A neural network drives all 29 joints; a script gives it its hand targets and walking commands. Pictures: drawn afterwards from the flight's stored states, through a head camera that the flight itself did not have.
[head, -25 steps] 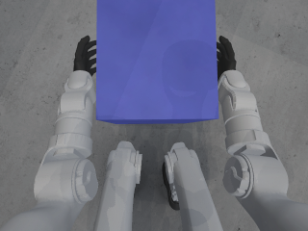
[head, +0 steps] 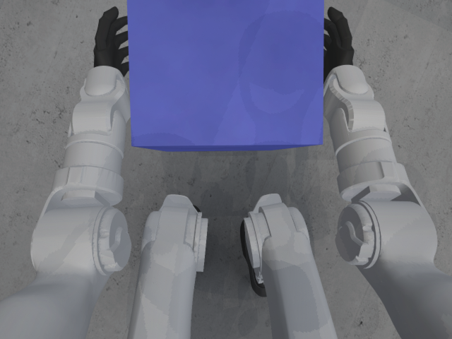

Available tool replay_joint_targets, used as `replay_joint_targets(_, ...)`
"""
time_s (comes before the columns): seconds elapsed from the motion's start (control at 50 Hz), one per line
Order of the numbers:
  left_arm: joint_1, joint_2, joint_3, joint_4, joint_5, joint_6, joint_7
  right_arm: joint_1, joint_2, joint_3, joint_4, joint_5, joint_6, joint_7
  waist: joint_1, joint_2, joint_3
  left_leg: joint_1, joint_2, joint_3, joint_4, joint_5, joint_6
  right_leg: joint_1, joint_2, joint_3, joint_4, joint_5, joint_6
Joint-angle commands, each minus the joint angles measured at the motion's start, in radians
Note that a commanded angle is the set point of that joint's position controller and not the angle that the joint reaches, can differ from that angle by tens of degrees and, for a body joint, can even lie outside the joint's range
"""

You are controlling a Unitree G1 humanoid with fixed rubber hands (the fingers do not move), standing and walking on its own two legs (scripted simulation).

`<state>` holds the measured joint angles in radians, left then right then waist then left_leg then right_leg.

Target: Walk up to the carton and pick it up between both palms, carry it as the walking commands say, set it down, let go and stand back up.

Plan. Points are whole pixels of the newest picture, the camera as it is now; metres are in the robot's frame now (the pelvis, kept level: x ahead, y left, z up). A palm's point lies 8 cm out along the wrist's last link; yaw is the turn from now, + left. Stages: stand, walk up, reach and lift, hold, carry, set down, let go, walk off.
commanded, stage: set down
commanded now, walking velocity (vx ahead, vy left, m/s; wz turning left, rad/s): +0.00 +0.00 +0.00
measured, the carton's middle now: (221, 69) +0.54 +0.02 -0.20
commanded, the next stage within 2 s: none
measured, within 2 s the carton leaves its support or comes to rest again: rests again in 0.88 s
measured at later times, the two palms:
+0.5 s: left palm (119, 74) +0.51 +0.18 -0.15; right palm (328, 74) +0.52 -0.15 -0.14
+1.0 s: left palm (123, 79) +0.51 +0.18 -0.17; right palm (322, 79) +0.52 -0.15 -0.17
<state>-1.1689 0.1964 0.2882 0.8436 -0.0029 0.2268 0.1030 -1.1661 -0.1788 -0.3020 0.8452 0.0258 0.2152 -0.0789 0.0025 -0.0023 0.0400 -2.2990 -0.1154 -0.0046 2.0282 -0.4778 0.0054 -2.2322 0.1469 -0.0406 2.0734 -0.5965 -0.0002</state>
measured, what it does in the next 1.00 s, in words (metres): stands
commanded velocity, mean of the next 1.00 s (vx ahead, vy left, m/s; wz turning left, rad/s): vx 0.00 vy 0.00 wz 0.00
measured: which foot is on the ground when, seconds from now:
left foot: down 0.00-1.00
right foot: down 0.00-1.00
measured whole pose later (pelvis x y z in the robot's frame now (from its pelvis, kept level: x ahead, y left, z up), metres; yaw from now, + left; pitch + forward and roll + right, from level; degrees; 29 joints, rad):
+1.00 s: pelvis +0.00 +0.00 -0.03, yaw -1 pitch +38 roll -1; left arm -1.23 0.26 0.22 1.00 -0.10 0.14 0.12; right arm -1.24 -0.22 -0.21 0.98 0.09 0.16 -0.12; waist 0.01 0.00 0.16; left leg -2.31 -0.09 0.03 2.16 -0.51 0.01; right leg -2.26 0.15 -0.04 2.20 -0.61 0.00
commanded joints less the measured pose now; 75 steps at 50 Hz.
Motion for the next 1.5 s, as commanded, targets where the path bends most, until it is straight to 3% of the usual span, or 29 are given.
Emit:
replay_joint_targets(0.0, -0.63, -0.918, -0.448, -0.15, -0.117, -0.032, -0.209, -0.633, 0.909, 0.459, -0.143, 0.11, -0.027, 0.203, -0.003, 0.027, -1.22, 0.786, -0.008, 0.005, -0.087, 0.291, 0.004, 0.489, -0.007, 0.025, -0.175, 0.324, 0.002)
replay_joint_targets(0.46, -0.661, -0.883, -0.402, -0.066, -0.125, -0.066, -0.212, -0.657, 0.886, 0.427, -0.077, 0.108, -0.052, 0.202, 0.009, 0.011, -1.065, 0.684, -0.005, 0.011, -0.04, 0.222, 0.021, 0.387, -0.007, 0.025, -0.124, 0.247, -0.007)
replay_joint_targets(0.72, -0.666, -0.86, -0.405, -0.047, -0.149, -0.087, -0.216, -0.666, 0.892, 0.454, -0.074, 0.121, -0.067, 0.19, 0.016, -0.028, -1.04, 0.654, -0.005, 0.01, -0.003, 0.259, 0.024, 0.405, -0.005, 0.027, -0.094, 0.282, -0.001)
replay_joint_targets(0.96, -0.676, -0.826, -0.401, -0.021, -0.157, -0.11, -0.219, -0.671, 0.873, 0.445, -0.041, 0.125, -0.086, 0.179, 0.021, -0.025, -0.969, 0.606, 0.001, 0.012, 0.02, 0.253, 0.026, 0.405, -0.007, 0.041, -0.077, 0.285, -0.006)
replay_joint_targets(1.22, -0.695, -0.786, -0.336, 0.073, -0.119, -0.109, -0.229, -0.671, 0.824, 0.345, 0.069, 0.069, -0.084, 0.2, 0.007, -0.005, -0.806, 0.577, 0.011, 0.001, 0.012, 0.166, 0.027, 0.291, -0.019, 0.037, -0.07, 0.17, -0.017)
replay_joint_targets(1.48, -0.691, -0.708, -0.29, 0.111, -0.097, -0.105, -0.229, -0.656, 0.741, 0.286, 0.11, 0.029, -0.083, 0.206, -0.007, -0.01, -0.746, 0.567, 0.018, -0.007, 0.014, 0.118, 0.024, 0.276, -0.032, 0.038, -0.061, 0.125, -0.019)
